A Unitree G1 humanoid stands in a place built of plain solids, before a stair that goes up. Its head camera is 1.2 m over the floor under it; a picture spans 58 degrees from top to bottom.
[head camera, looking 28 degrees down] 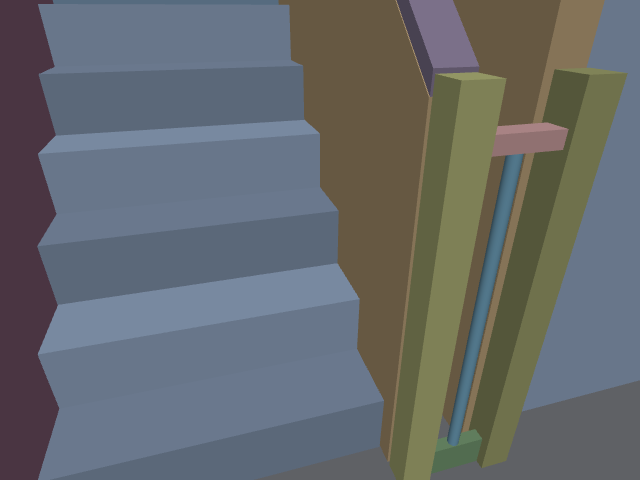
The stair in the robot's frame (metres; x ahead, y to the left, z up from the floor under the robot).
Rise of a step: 0.20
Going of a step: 0.23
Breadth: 0.90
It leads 16 degrees to the left of straight ahead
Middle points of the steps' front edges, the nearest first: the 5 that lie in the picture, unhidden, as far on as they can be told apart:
0.76 0.25 0.20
0.98 0.31 0.41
1.20 0.37 0.61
1.42 0.43 0.81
1.63 0.49 1.02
